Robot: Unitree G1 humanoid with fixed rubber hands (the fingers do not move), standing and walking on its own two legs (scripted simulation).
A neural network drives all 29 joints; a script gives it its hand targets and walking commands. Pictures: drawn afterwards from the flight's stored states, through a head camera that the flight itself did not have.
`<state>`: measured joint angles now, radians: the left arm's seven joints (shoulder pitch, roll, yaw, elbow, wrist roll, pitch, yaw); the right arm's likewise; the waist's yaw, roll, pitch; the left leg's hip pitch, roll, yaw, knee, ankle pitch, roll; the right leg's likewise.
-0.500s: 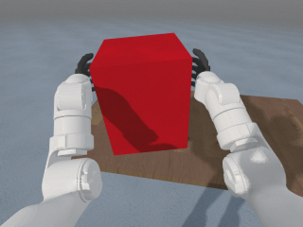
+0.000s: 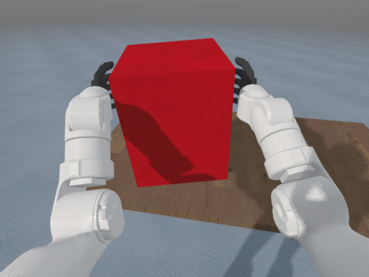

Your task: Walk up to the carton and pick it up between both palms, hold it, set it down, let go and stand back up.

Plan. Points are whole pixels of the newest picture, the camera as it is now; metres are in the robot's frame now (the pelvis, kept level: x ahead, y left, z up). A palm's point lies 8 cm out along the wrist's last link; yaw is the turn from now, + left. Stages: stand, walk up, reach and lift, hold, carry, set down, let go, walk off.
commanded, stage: hold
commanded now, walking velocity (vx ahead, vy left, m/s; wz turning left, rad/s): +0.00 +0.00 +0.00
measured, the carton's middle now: (176, 110) +0.41 +0.00 +0.24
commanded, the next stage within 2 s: none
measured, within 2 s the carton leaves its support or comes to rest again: neither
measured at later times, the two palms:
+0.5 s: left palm (100, 95) +0.37 +0.15 +0.30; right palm (246, 93) +0.37 -0.14 +0.30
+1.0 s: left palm (99, 96) +0.37 +0.15 +0.30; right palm (244, 93) +0.37 -0.14 +0.30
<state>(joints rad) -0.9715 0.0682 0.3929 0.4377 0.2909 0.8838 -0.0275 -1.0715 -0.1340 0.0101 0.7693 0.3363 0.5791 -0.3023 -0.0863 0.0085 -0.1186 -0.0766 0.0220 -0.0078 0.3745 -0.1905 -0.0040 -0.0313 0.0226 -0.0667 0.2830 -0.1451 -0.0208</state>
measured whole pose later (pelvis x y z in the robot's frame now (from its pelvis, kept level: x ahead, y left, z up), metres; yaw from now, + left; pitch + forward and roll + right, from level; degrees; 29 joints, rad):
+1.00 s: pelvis +0.00 +0.00 +0.00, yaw +0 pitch -6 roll -1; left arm -0.98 0.07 0.39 0.45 0.29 0.87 -0.02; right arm -1.07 -0.14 0.01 0.77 0.35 0.59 -0.31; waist -0.09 0.00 -0.13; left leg -0.09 0.02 -0.02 0.38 -0.20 0.00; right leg -0.04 0.03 -0.05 0.28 -0.15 -0.02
